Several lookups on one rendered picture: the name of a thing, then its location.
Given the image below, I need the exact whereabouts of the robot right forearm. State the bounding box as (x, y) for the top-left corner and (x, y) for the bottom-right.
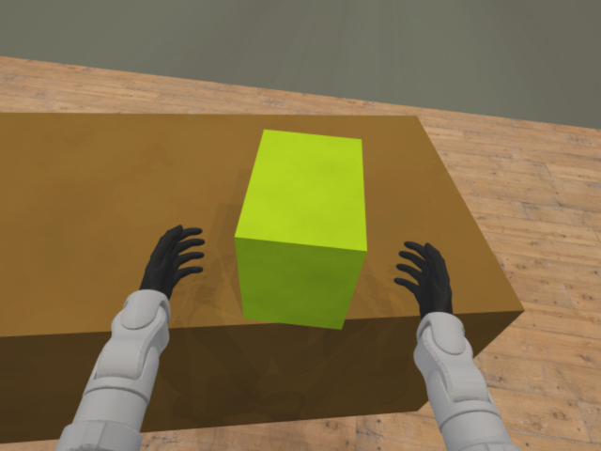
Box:
(413, 312), (522, 451)

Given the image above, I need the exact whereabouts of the robot right hand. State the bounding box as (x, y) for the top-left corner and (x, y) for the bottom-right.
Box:
(393, 241), (453, 319)

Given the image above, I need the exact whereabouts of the pedestal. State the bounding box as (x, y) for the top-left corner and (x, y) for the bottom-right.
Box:
(0, 113), (525, 443)

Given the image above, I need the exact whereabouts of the robot left hand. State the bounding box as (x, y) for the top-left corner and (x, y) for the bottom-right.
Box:
(139, 225), (205, 301)

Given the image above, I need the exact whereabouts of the robot left forearm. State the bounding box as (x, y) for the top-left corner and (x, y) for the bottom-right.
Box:
(54, 289), (171, 451)

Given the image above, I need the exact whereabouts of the carton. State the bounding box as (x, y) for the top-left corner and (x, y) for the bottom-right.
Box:
(235, 130), (367, 330)

